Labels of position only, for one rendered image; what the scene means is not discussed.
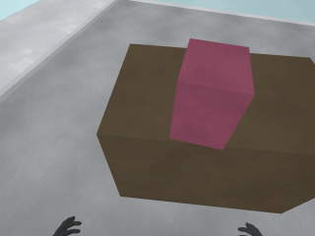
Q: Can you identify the left robot hand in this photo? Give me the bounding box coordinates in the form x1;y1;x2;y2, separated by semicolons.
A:
53;215;82;236

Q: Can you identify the pedestal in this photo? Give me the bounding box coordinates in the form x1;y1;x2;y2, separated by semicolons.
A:
96;43;315;214

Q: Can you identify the right robot hand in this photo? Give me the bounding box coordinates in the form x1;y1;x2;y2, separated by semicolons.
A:
237;222;263;236

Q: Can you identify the carton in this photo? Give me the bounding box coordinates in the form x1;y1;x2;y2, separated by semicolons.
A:
169;38;255;150

